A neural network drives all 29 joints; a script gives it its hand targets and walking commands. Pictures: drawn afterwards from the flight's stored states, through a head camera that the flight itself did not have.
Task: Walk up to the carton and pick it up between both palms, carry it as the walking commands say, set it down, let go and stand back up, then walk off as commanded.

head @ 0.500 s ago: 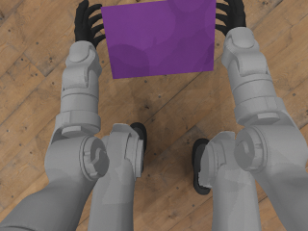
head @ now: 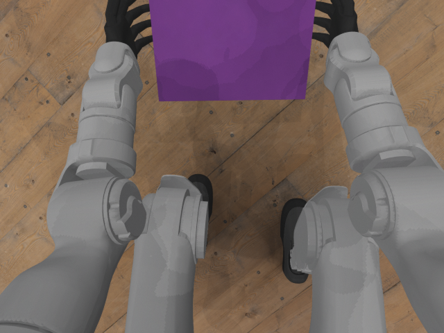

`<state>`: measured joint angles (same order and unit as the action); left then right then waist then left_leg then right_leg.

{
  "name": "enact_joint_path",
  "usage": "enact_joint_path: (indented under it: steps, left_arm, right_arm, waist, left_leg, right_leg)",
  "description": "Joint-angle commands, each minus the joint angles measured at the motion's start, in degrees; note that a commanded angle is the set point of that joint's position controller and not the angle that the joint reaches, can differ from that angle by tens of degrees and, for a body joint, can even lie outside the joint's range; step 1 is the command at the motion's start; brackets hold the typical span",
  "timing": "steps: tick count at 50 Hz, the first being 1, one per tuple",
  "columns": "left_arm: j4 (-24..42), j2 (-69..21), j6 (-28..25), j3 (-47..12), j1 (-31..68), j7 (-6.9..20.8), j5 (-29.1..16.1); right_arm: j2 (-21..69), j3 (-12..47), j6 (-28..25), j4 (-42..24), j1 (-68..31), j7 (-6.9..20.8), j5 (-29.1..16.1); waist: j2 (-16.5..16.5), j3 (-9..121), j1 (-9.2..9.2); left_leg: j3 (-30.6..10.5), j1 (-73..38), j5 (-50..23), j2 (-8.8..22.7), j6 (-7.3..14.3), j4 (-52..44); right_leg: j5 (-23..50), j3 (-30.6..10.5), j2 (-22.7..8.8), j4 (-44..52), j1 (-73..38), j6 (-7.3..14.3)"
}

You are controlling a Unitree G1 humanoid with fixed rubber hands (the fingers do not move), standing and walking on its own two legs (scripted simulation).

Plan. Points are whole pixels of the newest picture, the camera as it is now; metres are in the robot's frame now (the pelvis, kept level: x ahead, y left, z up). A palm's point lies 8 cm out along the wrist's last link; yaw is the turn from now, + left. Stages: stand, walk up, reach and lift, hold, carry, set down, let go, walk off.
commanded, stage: set down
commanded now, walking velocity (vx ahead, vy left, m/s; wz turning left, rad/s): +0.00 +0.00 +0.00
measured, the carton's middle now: (229, 49) +0.54 +0.08 -0.24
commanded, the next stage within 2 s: none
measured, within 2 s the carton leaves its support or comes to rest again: rests again in 1.56 s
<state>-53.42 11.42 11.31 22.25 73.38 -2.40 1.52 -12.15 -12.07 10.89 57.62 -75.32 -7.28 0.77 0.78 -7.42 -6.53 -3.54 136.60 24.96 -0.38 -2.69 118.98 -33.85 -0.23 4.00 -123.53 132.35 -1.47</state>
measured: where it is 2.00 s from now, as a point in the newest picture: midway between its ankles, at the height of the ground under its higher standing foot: (245, 241)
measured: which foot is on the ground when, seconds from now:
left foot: down 0.00-1.00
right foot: down 0.00-1.00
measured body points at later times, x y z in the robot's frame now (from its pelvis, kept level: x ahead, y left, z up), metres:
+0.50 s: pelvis +0.00 +0.00 +0.00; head +0.35 +0.01 +0.28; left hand +0.52 +0.24 -0.15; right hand +0.56 -0.08 -0.16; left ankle +0.14 +0.14 -0.34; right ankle +0.10 -0.12 -0.34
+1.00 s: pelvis +0.01 +0.01 -0.01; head +0.36 +0.01 +0.27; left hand +0.52 +0.25 -0.16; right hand +0.56 -0.07 -0.17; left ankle +0.14 +0.14 -0.34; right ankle +0.10 -0.12 -0.34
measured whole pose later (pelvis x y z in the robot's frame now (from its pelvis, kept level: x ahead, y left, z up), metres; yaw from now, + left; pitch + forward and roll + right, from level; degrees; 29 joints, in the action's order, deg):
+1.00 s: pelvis +0.01 +0.01 -0.01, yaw +1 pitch +42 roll +0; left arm -58.9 15.7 7.6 25.1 74.7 -0.8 0.0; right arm -8.9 -16.6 7.9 57.3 -78.7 -2.5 8.2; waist -0.9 -10.5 -4.8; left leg -1.8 136.6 26.3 -0.2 -2.0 120.5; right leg -35.4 -2.2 4.5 -125.5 132.5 -2.4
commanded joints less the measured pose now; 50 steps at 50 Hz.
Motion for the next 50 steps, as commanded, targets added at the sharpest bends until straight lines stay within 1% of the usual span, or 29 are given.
enact_joint_path:
  steps: [1,9,23,43,50]
  left_arm:
    - [3.1,-52.2,-0.2,-18.3,24.9,14.5,-4.1]
    - [1.6,-50.6,-0.7,-17.1,25.3,14.7,-4.2]
    - [-1.8,-47.4,-1.1,-14.7,24.0,15.1,-3.3]
    - [-4.8,-43.3,-2.2,-13.7,22.2,14.8,-3.5]
    - [-5.6,-41.7,-2.6,-13.3,21.7,14.4,-3.4]
  right_arm:
    - [48.6,17.1,-3.0,-8.5,-33.1,14.6,-4.0]
    - [46.8,15.6,-3.2,-6.7,-32.0,14.5,-2.8]
    - [44.3,12.6,-2.7,-3.0,-27.1,14.6,0.9]
    - [41.3,9.7,-2.3,1.4,-20.2,14.6,5.7]
    - [40.3,9.3,-2.5,2.2,-19.0,14.5,6.5]
  waist:
    - [3.6,59.0,0.40]
    - [3.8,56.5,1.15]
    - [4.2,51.5,2.46]
    - [4.2,46.3,4.66]
    - [4.4,45.5,4.79]
  left_leg:
    - [7.9,-38.7,-12.7,-4.5,0.9,-5.5]
    - [7.6,-37.4,-11.6,-4.3,0.9,-5.3]
    - [7.2,-33.8,-10.2,-4.1,0.8,-5.0]
    - [6.8,-30.5,-9.5,-4.2,0.2,-4.4]
    - [6.8,-30.4,-9.4,-4.2,0.0,-4.2]
  right_leg:
    - [10.8,4.2,4.9,13.0,-23.6,1.1]
    - [10.2,3.9,4.5,12.7,-23.0,1.4]
    - [9.8,3.5,3.7,12.4,-21.5,1.6]
    - [10.3,3.2,2.8,11.7,-20.6,1.7]
    - [10.3,3.2,2.6,11.3,-20.7,1.5]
